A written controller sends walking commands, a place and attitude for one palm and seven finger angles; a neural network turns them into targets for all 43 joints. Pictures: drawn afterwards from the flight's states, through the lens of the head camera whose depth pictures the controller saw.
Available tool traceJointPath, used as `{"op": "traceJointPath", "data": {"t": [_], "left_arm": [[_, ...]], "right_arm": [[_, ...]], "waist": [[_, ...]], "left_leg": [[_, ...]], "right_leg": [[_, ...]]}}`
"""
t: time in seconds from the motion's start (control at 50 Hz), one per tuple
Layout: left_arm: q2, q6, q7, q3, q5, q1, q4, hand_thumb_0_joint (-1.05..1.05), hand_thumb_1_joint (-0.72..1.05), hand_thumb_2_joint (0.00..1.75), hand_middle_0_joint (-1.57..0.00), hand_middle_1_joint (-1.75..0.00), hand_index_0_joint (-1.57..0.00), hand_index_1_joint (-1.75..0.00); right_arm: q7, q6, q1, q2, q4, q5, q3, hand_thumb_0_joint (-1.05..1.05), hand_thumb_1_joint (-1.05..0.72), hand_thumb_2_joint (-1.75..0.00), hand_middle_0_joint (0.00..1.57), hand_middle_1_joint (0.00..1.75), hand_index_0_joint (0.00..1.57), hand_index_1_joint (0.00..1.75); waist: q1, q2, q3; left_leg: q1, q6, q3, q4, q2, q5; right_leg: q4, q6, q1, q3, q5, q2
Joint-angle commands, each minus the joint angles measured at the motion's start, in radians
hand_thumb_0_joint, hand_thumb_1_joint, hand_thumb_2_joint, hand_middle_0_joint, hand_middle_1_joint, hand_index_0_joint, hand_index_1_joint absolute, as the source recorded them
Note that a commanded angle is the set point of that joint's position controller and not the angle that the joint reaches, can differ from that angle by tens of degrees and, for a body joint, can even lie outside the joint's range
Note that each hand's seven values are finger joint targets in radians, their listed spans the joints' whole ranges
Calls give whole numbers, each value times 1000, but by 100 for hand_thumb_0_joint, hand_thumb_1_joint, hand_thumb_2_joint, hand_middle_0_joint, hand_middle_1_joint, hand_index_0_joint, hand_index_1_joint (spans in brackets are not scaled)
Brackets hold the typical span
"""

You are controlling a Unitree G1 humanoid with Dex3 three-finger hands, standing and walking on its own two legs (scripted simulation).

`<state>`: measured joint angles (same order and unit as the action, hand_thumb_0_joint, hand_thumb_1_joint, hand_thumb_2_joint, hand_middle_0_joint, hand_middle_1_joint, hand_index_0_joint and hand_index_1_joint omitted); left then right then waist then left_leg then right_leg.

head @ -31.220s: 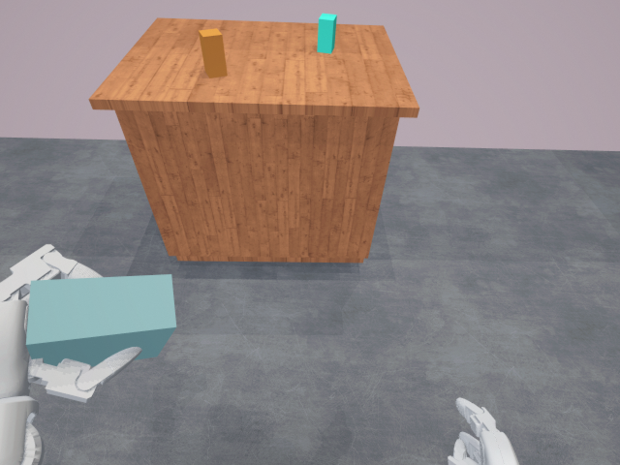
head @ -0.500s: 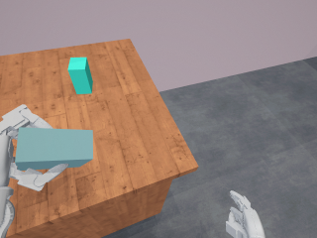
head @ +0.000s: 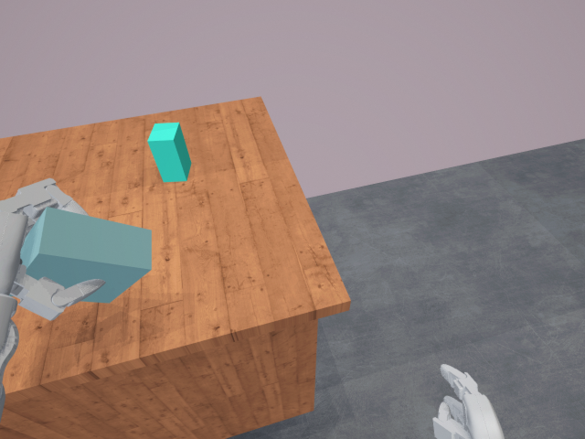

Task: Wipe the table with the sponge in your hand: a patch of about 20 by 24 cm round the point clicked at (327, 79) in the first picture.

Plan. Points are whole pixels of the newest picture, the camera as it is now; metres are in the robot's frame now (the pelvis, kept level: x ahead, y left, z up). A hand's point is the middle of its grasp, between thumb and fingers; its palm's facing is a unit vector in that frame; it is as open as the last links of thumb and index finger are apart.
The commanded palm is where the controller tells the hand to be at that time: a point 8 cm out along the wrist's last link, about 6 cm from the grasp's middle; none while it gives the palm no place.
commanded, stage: turn the palm down, sponge in hand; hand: left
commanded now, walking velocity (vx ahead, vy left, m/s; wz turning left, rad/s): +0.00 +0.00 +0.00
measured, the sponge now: (98, 263) +0.26 +0.27 +0.14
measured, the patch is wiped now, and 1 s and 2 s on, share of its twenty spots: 0.00 0.00 0.00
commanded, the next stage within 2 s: move the sponge above the wiping area in 1.68 s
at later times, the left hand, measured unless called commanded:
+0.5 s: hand (91, 245) +0.26 +0.27 +0.17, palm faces +0.20 -0.40 -0.90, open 9.5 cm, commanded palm +0.22 +0.29 +0.23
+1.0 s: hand (54, 223) +0.27 +0.31 +0.20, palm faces +0.21 -0.17 -0.96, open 9.5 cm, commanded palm +0.22 +0.31 +0.26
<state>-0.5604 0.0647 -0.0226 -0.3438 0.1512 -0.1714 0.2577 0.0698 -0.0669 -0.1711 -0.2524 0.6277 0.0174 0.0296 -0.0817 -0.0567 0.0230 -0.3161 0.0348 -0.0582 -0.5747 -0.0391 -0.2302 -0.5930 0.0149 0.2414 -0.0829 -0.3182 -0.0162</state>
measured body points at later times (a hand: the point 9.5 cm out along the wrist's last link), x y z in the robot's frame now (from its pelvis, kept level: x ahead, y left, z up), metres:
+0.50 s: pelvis +0.04 +0.00 +0.00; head +0.05 -0.04 +0.45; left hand +0.24 +0.29 +0.22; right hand +0.23 -0.25 -0.09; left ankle +0.05 +0.15 -0.73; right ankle +0.00 -0.11 -0.73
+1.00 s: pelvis +0.02 +0.03 +0.01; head +0.03 -0.01 +0.46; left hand +0.25 +0.31 +0.25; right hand +0.28 -0.15 -0.07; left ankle +0.05 +0.15 -0.73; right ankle +0.00 -0.11 -0.73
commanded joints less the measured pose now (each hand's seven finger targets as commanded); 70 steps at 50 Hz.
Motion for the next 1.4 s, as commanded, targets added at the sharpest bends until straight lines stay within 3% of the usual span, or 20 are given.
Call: {"op": "traceJointPath", "data": {"t": [0.0,0.06,0.14,0.16,0.18,0.26,0.28,0.34,0.46,0.48,0.56,0.58,0.6,0.66,0.78,0.86,1.08,1.22,1.26,1.38], "left_arm": [[-277,-43,45,-80,26,133,267,0,10,130,-120,-160,-120,-160],[-380,-89,31,-217,21,60,343,0,10,130,-120,-160,-120,-160],[-352,-89,-7,-249,4,-23,301,0,10,130,-120,-160,-120,-160],[-378,-62,-25,-271,18,-32,263,0,10,130,-120,-160,-120,-160],[-312,-48,-30,-203,23,-14,278,0,10,130,-120,-160,-120,-160],[-362,33,-20,-212,75,-86,282,0,10,130,-120,-160,-120,-160],[-323,35,-6,-163,82,-62,327,0,10,130,-120,-160,-120,-160],[-357,33,26,-166,103,-78,392,0,10,130,-120,-160,-120,-160],[-401,30,-39,-210,198,-61,453,0,10,130,-120,-160,-120,-160],[-361,39,-55,-167,214,-34,463,0,10,130,-120,-160,-120,-160],[-377,156,-85,-180,255,-63,415,0,10,130,-120,-160,-120,-160],[-328,184,-73,-110,260,-21,415,0,10,130,-120,-160,-120,-160],[-361,213,-64,-125,267,-17,401,0,10,130,-120,-160,-120,-160],[-360,292,-19,-76,321,24,408,0,10,130,-120,-160,-120,-160],[-339,308,47,32,424,144,475,0,10,130,-120,-160,-120,-160],[-408,314,32,-25,488,201,469,0,10,130,-120,-160,-120,-160],[-313,398,95,136,571,282,375,0,10,130,-120,-160,-120,-160],[-376,371,100,100,656,291,370,0,10,130,-120,-160,-120,-160],[-407,372,87,57,669,312,377,0,10,130,-120,-160,-120,-160],[-333,364,87,117,639,294,341,0,10,130,-120,-160,-120,-160]], "right_arm": [[25,-68,145,-105,-197,7,-47,0,-90,-90,20,30,20,30],[23,-66,141,-101,-205,2,-55,0,-90,-90,20,30,20,30],[16,-51,84,-107,-197,2,-78,0,-90,-90,20,30,20,30],[15,-44,97,-109,-190,13,-77,0,-90,-90,20,30,20,30],[12,-38,85,-104,-198,13,-76,0,-90,-90,20,30,20,30],[19,-20,95,-121,-210,26,-79,0,-90,-90,20,30,20,30],[17,-20,86,-118,-224,22,-76,0,-90,-90,20,30,20,30],[29,-24,85,-119,-233,23,-78,0,-90,-90,20,30,20,30],[30,-27,105,-108,-225,24,-83,0,-90,-90,20,30,20,30],[25,-22,86,-106,-233,14,-79,0,-90,-90,20,30,20,30],[14,8,146,-112,-223,29,-76,0,-90,-90,20,30,20,30],[14,16,137,-114,-231,25,-67,0,-90,-90,20,30,20,30],[16,22,141,-123,-230,29,-68,0,-90,-90,20,30,20,30],[16,33,238,-115,-237,43,-42,0,-90,-90,20,30,20,30],[27,36,273,-103,-246,33,-14,0,-90,-90,20,30,20,30],[25,45,340,-100,-229,32,-7,0,-90,-90,20,30,20,30],[21,63,399,-101,-212,39,6,0,-90,-90,20,30,20,30],[16,70,387,-105,-206,29,-2,0,-90,-90,20,30,20,30],[7,63,441,-98,-206,35,4,0,-90,-90,20,30,20,30],[4,60,398,-103,-199,36,-9,0,-90,-90,20,30,20,30]], "waist": [[17,19,-111],[-18,5,-160],[-17,57,-168],[-29,1,-143],[-13,17,-136],[-23,32,-155],[-8,39,-173],[-7,67,-202],[-28,-25,-231],[-19,-15,-248],[-40,-51,-241],[-26,-18,-222],[-28,2,-226],[-42,-46,-206],[-30,-36,-226],[-64,-110,-248],[-51,-32,-224],[-61,-23,-252],[-80,-55,-251],[-60,-24,-250]], "left_leg": [[85,-56,91,73,64,-65],[103,-55,92,48,61,18],[60,-56,99,19,52,99],[64,-51,109,22,54,101],[47,-52,107,23,52,115],[63,-59,118,7,54,180],[61,-65,112,1,54,200],[80,-74,108,-15,57,227],[108,-61,109,-19,57,279],[90,-62,103,-15,58,299],[96,-48,98,5,46,325],[75,-51,92,18,41,315],[80,-50,84,32,35,306],[107,-49,76,63,40,283],[140,-52,43,127,34,241],[172,-44,23,161,34,215],[162,-51,28,200,47,160],[182,-59,31,185,59,201],[191,-58,27,175,67,207],[188,-60,48,159,62,235]], "right_leg": [[202,-18,63,57,-83,-1],[186,-16,28,63,-7,-2],[145,-35,-2,56,161,-15],[150,-29,1,66,160,-15],[141,-32,5,49,188,-18],[115,-39,-15,62,300,-18],[108,-42,-8,51,335,-19],[93,-52,-7,54,392,-20],[82,-29,-7,45,385,-2],[74,-26,-14,25,394,-7],[73,-13,-43,33,387,2],[81,-18,-34,15,374,-5],[83,-19,-45,19,360,-2],[105,-9,-39,27,312,10],[141,-3,-36,12,228,14],[156,19,-64,32,177,31],[194,17,-81,31,156,19],[197,22,-100,52,173,16],[198,41,-100,89,169,34],[194,24,-110,58,231,10]]}}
